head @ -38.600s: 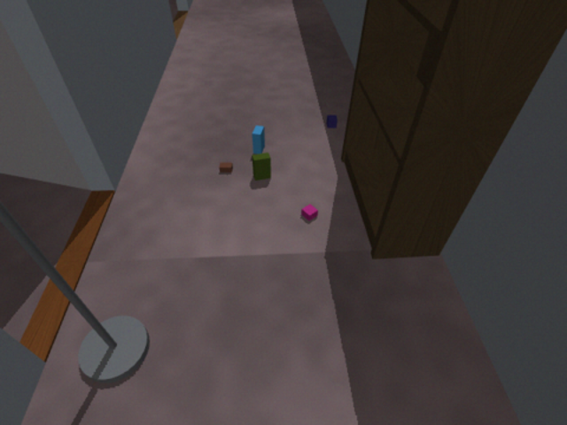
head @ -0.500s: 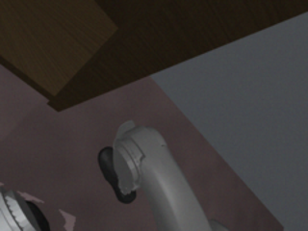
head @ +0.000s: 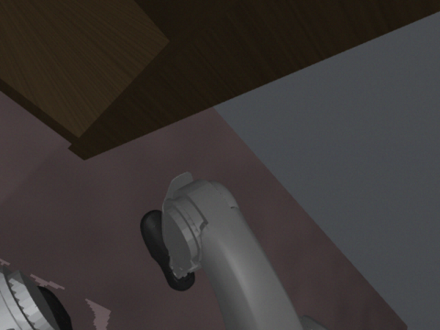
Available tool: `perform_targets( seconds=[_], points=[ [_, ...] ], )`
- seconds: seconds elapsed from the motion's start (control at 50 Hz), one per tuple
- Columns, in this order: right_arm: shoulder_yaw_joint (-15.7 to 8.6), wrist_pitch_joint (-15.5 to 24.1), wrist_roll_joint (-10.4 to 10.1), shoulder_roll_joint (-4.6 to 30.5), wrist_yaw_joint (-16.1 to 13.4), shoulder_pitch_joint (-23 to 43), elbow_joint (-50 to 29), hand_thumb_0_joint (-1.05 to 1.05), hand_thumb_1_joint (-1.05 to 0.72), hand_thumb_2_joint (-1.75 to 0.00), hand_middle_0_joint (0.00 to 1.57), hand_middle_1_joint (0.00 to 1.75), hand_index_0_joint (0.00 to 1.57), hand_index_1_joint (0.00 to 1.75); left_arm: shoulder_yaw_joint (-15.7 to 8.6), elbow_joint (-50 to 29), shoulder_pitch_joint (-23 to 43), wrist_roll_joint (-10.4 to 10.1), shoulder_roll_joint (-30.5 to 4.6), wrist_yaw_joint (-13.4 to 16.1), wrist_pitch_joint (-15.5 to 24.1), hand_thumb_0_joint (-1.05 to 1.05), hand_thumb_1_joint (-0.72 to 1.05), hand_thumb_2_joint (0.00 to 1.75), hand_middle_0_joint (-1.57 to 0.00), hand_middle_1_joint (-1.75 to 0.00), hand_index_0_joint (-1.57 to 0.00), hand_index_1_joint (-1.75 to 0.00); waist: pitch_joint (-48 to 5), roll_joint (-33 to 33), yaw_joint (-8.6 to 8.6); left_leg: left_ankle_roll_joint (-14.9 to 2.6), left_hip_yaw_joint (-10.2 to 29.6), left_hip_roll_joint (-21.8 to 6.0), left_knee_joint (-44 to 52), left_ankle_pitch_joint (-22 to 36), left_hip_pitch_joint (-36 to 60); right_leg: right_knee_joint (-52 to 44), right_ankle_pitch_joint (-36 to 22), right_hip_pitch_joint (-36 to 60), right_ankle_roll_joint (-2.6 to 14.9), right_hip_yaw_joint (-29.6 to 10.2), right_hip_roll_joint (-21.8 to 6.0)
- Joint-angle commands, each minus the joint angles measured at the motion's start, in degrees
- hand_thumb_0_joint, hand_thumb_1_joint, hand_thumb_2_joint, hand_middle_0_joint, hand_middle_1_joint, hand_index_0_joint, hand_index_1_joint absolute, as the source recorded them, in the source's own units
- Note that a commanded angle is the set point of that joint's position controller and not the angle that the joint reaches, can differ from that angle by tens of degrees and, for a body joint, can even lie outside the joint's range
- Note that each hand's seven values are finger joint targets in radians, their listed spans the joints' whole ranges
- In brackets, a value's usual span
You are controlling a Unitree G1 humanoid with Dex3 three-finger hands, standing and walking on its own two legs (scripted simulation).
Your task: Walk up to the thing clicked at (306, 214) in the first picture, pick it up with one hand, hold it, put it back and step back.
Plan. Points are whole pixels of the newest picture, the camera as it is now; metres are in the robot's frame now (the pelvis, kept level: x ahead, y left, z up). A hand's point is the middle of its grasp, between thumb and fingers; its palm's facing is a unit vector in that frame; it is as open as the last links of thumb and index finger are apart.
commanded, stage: settle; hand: left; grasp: from above
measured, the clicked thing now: out of the picture +0.45 +0.40 -0.32
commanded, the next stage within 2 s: lift in 1.08 s
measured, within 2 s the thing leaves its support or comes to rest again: leaves its support in 0.32 s
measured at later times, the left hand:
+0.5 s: hand out of the picture +0.46 +0.39 -0.23, palm faces -0.03 -0.43 -0.90, open 5.7 cm
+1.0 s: hand out of the picture +0.45 +0.39 -0.16, palm faces -0.09 -0.42 -0.90, open 5.7 cm
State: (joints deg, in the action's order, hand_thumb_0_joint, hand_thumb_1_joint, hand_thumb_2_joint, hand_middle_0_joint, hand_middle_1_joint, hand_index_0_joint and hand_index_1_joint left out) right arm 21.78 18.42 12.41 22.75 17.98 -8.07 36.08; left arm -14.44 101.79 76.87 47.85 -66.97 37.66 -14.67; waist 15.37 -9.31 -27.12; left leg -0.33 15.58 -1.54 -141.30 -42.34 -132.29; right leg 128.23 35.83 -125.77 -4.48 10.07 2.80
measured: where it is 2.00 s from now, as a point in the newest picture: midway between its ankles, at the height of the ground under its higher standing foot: (124, 302)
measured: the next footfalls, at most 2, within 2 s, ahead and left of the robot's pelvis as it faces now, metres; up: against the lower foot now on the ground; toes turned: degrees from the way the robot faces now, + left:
none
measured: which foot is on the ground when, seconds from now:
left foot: down 0.00-1.00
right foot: down 0.00-1.00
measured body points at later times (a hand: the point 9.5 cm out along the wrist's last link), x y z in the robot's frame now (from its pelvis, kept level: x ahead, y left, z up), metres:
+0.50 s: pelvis +0.01 +0.00 +0.01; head +0.31 +0.14 +0.31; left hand +0.46 +0.41 -0.18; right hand +0.02 -0.24 -0.02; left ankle +0.06 +0.12 -0.30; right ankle +0.13 -0.12 -0.30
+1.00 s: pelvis +0.01 -0.01 +0.01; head +0.28 +0.10 +0.35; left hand +0.46 +0.40 -0.11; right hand +0.01 -0.26 -0.06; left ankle +0.06 +0.12 -0.30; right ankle +0.13 -0.12 -0.30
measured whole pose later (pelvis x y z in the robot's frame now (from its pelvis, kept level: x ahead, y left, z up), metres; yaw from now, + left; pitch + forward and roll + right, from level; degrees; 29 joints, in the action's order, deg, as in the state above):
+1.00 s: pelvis +0.01 -0.01 +0.01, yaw +4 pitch +35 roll -12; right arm 12.3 16.3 8.0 18.7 17.3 -12.9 45.0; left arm -16.8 95.1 76.0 44.7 -54.1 30.9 -27.9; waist 3.0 -0.8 -22.3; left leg 0.7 11.1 -1.6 -137.5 -41.8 -132.1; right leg 128.7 36.7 -128.4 -3.0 6.4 1.6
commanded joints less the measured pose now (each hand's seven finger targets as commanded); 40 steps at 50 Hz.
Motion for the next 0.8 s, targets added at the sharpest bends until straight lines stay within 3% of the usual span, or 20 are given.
perform_targets(
  seconds=[0.0, 0.06, 0.12, 0.2, 0.24, 0.28, 0.32, 0.36, 0.38, 0.46, 0.5, 0.54, 0.62, 0.78],
  points=[
    [-4.31, 0.13, -0.17, 19.19, 0.47, -15.08, 3.77, 0.0, -0.89, -0.89, 0.2, 0.3, 0.2, 0.3, 0.89, -4.44, 11.11, -0.24, -10.46, 2.08, -0.21, 0.0, 0.76, 0.23, -1.03, -0.42, -1.1, -0.36, -37.1, 35.33, -4.42, 0.79, -4.0, -2.99, 15.36, 17.2, 28.94, -9.19, -15.77, 23.84, 5.14, 5.99, 1.99],
    [-4.42, -0.03, -0.23, 19.34, 0.64, -15.14, 3.13, 0.0, -0.9, -0.89, 0.2, 0.3, 0.2, 0.3, 1.18, -5.55, 11.13, -0.41, -10.33, 2.21, -0.47, 0.0, 0.79, 0.21, -1.07, -0.4, -1.13, -0.34, -37.88, 35.96, -4.65, 0.85, -3.93, -2.98, 15.6, 18.22, 30.14, -9.18, -16.68, 24.06, 5.11, 5.8, 1.93],
    [-5.47, 0.09, -0.26, 20.61, 0.73, -14.79, 2.48, 0.0, -0.9, -0.89, 0.2, 0.3, 0.2, 0.3, -0.35, -7.26, 12.63, -0.81, -12.16, 2.67, -0.59, 0.0, 0.81, 0.24, -1.08, -0.41, -1.14, -0.35, -38.26, 36.52, -4.22, 0.9, -4.24, -2.83, 16.01, 17.54, 30.01, -9.06, -16.25, 24.9, 5.13, 5.78, 1.9],
    [-5.34, -0.11, -0.54, 19.7, 1.0, -15.42, 3.34, 0.0, -0.9, -0.89, 0.2, 0.3, 0.2, 0.3, -0.18, -8.24, 13.47, -1.24, -11.24, 2.58, -1.81, 0.0, 0.82, 0.25, -1.09, -0.39, -1.14, -0.34, -39.51, 38.18, -3.71, 1.24, -4.08, -3.02, 16.57, 17.59, 31.81, -9.27, -15.93, 23.7, 5.18, 5.78, 1.76],
    [-6.61, -0.12, -0.91, 20.55, 0.87, -15.05, 2.41, 0.0, -0.89, -0.89, 0.2, 0.3, 0.2, 0.3, -0.99, -10.76, 15.37, -0.91, -12.25, 3.0, -2.44, 0.0, 0.83, 0.26, -1.11, -0.39, -1.16, -0.34, -41.39, 39.8, -2.86, 1.54, -4.05, -3.18, 16.83, 18.16, 33.53, -9.32, -16.24, 23.21, 5.34, 5.64, 1.74],
    [-6.75, -0.57, -1.16, 19.84, 1.15, -16.79, 3.24, 0.0, -0.89, -0.89, 0.2, 0.3, 0.2, 0.3, -0.93, -10.19, 14.27, -1.26, -11.18, 2.9, -3.59, 0.0, 0.84, 0.26, -1.11, -0.39, -1.16, -0.34, -42.42, 40.13, -2.82, 1.5, -4.63, -3.09, 16.69, 19.54, 33.36, -9.48, -17.64, 24.7, 5.2, 5.38, 1.91],
    [-7.44, -0.81, -1.89, 19.66, 1.55, -17.07, 3.56, 0.0, -0.89, -0.89, 0.2, 0.3, 0.2, 0.3, -1.88, -12.67, 14.97, -1.65, -11.11, 3.04, -4.82, 0.0, 0.86, 0.24, -1.11, -0.38, -1.17, -0.33, -45.11, 42.24, -1.6, 1.86, -4.48, -3.21, 16.68, 22.34, 36.11, -9.32, -18.74, 23.44, 5.35, 5.49, 1.64],
    [-8.8, -1.02, -2.19, 19.92, 1.56, -17.15, 2.76, 0.0, -0.89, -0.89, 0.2, 0.3, 0.2, 0.3, -2.03, -15.2, 15.85, -2.56, -10.04, 2.71, -5.96, 0.0, 0.88, 0.24, -1.14, -0.37, -1.19, -0.32, -45.14, 42.6, -1.62, 1.72, -5.05, -2.94, 17.29, 21.19, 35.39, -9.71, -18.24, 23.63, 5.36, 5.06, 1.7],
    [-8.6, -1.36, -2.62, 18.94, 1.8, -18.49, 4.22, 0.0, -0.89, -0.89, 0.2, 0.3, 0.2, 0.3, -2.15, -14.41, 15.24, -2.71, -8.68, 2.73, -6.83, 0.0, 0.88, 0.25, -1.15, -0.36, -1.19, -0.32, -47.14, 43.23, -0.65, 1.96, -4.94, -3.06, 17.03, 22.82, 36.77, -9.63, -19.32, 23.41, 5.31, 5.22, 1.68],
    [-9.47, -2.07, -3.59, 17.47, 2.07, -19.43, 5.67, 0.0, -0.89, -0.89, 0.2, 0.3, 0.2, 0.3, -1.33, -13.58, 14.2, -4.95, -4.65, 1.38, -9.46, 0.0, 0.91, 0.25, -1.16, -0.37, -1.21, -0.32, -46.44, 41.37, -0.27, 1.7, -5.82, -2.55, 17.21, 21.98, 34.27, -9.74, -19.0, 22.57, 5.32, 4.71, 1.79],
    [-10.13, -2.12, -3.89, 17.08, 1.97, -19.8, 6.43, 0.0, -0.89, -0.89, 0.2, 0.3, 0.2, 0.3, -0.87, -14.29, 15.16, -4.7, -3.45, 0.71, -10.18, 0.0, 0.9, 0.25, -1.15, -0.37, -1.21, -0.32, -46.1, 40.49, -0.55, 1.42, -6.04, -2.19, 17.51, 20.07, 32.66, -10.04, -18.13, 22.05, 5.25, 4.29, 1.83],
    [-10.83, -2.34, -4.23, 16.7, 1.98, -19.88, 7.46, 0.0, -0.89, -0.89, 0.2, 0.3, 0.2, 0.3, -1.13, -15.1, 15.55, -4.59, -2.97, 0.3, -11.06, 0.0, 0.9, 0.27, -1.15, -0.38, -1.2, -0.33, -46.57, 40.78, 0.57, 1.68, -5.51, -2.15, 18.5, 19.05, 33.66, -9.58, -16.69, 20.08, 5.5, 4.3, 1.51],
    [-11.79, -2.31, -4.55, 15.78, 1.55, -19.12, 9.12, 0.0, -0.89, -0.89, 0.2, 0.3, 0.2, 0.3, 0.61, -12.73, 14.97, -4.89, -0.07, -1.31, -12.14, 0.0, 0.85, 0.22, -1.11, -0.37, -1.17, -0.32, -43.98, 37.49, 0.34, 1.1, -5.93, -1.48, 19.62, 14.52, 29.99, -10.13, -13.64, 18.55, 5.42, 3.64, 1.54],
    [-13.15, -2.2, -4.86, 14.21, 0.33, -19.78, 10.99, 0.0, -0.89, -0.89, 0.2, 0.3, 0.2, 0.3, 0.51, -13.72, 15.48, -2.51, -0.2, -3.69, -12.79, 0.0, 0.78, 0.19, -1.08, -0.35, -1.13, -0.3, -48.9, 36.42, 2.64, 0.61, -8.04, -0.86, 19.35, 15.27, 29.12, -10.13, -13.85, 20.23, 5.44, 1.96, 1.49]
  ],
)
